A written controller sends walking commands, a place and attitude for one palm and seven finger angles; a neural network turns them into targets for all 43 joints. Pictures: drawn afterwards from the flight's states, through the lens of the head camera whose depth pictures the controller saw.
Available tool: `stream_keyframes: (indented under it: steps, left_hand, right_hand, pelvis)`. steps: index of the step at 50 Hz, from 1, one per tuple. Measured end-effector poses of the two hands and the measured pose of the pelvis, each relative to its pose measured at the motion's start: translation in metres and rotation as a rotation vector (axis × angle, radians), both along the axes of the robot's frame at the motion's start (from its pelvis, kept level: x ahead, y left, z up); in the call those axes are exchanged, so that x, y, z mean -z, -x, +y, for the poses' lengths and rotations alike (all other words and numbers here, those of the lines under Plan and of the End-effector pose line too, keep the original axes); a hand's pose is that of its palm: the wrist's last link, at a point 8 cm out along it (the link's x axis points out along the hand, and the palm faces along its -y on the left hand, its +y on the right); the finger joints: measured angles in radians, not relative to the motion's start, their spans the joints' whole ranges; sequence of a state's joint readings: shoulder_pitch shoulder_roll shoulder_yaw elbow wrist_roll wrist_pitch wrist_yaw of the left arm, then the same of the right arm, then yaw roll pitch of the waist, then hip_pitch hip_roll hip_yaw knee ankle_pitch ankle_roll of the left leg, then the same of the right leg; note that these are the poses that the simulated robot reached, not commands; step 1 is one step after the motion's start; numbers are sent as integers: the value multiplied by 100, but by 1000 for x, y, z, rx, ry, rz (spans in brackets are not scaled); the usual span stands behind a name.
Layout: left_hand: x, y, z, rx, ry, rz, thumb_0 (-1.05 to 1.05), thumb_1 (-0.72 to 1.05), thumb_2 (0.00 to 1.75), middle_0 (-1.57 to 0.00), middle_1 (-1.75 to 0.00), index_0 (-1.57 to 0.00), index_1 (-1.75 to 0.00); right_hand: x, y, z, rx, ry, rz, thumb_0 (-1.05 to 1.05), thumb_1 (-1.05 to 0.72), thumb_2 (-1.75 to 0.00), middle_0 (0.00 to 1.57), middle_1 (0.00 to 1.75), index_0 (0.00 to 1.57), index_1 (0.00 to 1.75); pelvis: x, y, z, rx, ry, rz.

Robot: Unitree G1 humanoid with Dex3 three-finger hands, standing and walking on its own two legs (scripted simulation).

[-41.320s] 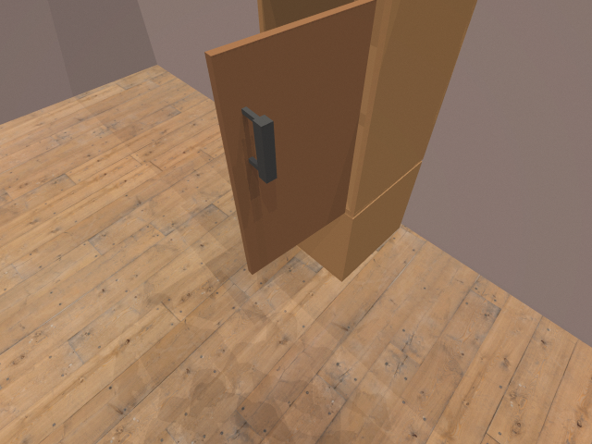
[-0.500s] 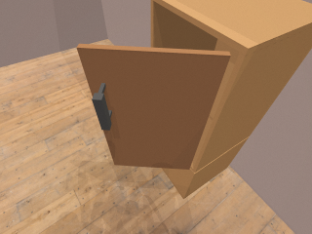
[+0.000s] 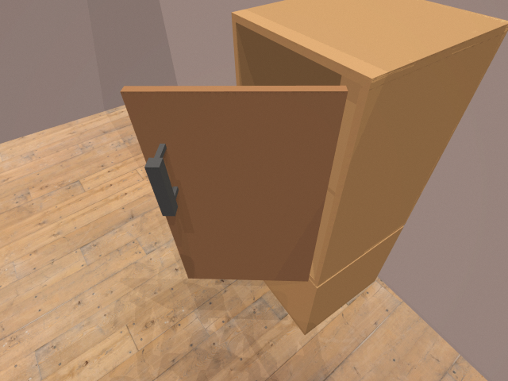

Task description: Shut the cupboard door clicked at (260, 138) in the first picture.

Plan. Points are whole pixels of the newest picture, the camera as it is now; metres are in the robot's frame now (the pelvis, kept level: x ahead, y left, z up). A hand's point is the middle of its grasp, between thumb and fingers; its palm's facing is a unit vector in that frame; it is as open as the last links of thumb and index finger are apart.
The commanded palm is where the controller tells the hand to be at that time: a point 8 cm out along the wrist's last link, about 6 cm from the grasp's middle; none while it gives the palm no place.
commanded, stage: look again from close up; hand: left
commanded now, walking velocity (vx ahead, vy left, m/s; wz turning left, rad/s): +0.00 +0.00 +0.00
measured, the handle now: (165, 180) +0.44 +0.19 +0.09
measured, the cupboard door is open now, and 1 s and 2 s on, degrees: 54 54 54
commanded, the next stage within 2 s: raise the hand and make a fist in 0.12 s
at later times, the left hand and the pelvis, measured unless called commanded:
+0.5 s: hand (172, 318) +0.21 +0.14 +0.02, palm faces +0.11 -0.99 +0.00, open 6.8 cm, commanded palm +0.10 +0.20 -0.04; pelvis -0.02 -0.03 -0.03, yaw +2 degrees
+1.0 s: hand (168, 351) +0.17 +0.14 +0.00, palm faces -0.12 -0.99 -0.03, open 4.4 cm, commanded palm +0.13 +0.22 +0.01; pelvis -0.04 -0.02 -0.06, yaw +3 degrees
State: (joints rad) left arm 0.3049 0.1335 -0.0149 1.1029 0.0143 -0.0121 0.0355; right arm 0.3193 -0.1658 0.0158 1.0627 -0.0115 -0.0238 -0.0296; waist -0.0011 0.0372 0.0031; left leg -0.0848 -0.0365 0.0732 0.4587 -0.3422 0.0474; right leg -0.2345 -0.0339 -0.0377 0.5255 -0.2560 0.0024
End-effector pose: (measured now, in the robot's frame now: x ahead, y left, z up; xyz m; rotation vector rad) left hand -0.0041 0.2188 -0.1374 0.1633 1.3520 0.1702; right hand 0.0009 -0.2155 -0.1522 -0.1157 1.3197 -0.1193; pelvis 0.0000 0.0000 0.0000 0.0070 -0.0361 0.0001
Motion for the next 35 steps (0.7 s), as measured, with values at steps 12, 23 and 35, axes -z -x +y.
stream_keyframes:
  steps: [12, 23, 35]
  left_hand:
    - [0, 10, -14, -1, 11, 45, 0, 92, 90, -20, -30, -20, -30]
    - [-153, -183, -17, 34, 0, -1178, 2, 93, 90, -26, -38, -26, -38]
    - [-89, -82, -7, 55, 80, -1157, 1, 91, 90, -47, -59, -47, -59]
  right_hand:
    - [-3, 34, -4, 10, -18, 123, 0, -91, -90, 20, 30, 20, 30]
    - [-42, -91, -59, -55, 120, -591, 1, -90, -90, 21, 30, 20, 30]
    - [-83, -213, -57, -302, 178, -913, 1, -90, -90, 20, 30, 19, 30]
  pelvis:
    - [-3, 3, -11, -2, 0, 20]
    - [17, 19, -20, -40, -7, 101]
    - [65, 34, -35, -62, 11, 212]
